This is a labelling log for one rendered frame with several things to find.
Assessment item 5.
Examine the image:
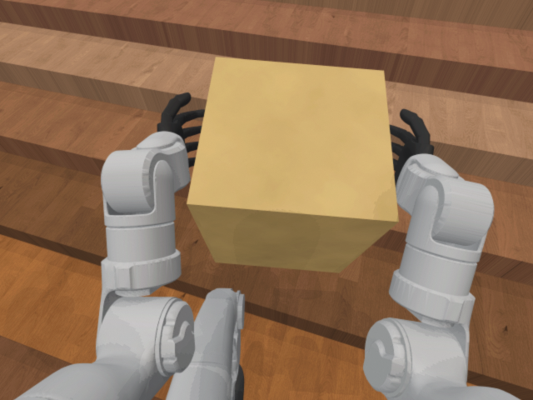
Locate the right robot upper arm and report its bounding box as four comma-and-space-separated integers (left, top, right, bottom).
363, 317, 520, 400

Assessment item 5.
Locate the left robot thigh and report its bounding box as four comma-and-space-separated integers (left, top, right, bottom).
166, 288, 245, 400

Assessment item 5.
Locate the carton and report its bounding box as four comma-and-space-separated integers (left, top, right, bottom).
187, 57, 399, 273

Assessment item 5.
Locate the left robot upper arm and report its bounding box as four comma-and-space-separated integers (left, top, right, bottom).
14, 297, 195, 400

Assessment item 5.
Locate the robot right forearm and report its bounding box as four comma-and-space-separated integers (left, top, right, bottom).
389, 153, 495, 381

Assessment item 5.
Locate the robot left forearm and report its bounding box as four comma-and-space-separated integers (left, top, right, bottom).
96, 132, 191, 354

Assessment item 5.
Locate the robot left hand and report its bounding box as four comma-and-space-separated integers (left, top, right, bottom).
157, 92, 205, 167

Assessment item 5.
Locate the robot right hand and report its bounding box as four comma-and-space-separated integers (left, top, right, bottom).
389, 109, 434, 185

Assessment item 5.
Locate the robot left shin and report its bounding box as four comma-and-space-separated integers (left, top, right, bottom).
205, 294, 241, 400

